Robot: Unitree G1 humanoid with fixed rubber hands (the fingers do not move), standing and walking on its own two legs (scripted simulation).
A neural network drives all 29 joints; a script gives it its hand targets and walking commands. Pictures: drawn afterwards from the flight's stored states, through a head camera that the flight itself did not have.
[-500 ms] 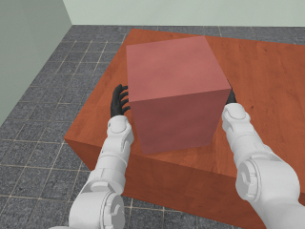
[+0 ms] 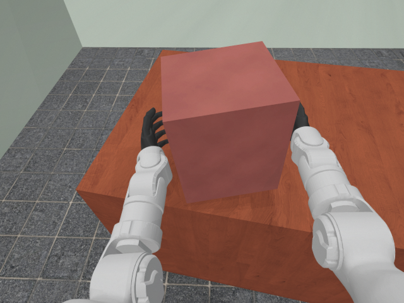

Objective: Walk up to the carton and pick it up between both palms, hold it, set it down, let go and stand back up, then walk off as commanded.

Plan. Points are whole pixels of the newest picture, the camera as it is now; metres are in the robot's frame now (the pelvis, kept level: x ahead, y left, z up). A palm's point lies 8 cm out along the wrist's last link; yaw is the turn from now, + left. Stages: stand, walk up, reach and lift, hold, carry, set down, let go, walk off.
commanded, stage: reach and lift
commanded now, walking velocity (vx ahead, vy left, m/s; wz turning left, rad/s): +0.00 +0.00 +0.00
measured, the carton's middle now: (222, 126) +0.45 +0.05 +0.11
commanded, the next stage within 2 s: none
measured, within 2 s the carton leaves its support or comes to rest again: neither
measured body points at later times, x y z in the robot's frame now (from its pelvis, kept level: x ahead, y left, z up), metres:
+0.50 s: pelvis -0.01 +0.00 +0.00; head -0.02 +0.00 +0.45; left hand +0.38 +0.19 +0.14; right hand +0.44 -0.11 +0.16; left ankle +0.02 +0.12 -0.73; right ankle +0.03 -0.10 -0.73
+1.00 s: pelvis -0.02 +0.00 +0.00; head -0.03 +0.01 +0.45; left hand +0.38 +0.18 +0.17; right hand +0.42 -0.12 +0.19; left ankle +0.02 +0.12 -0.73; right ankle +0.03 -0.10 -0.73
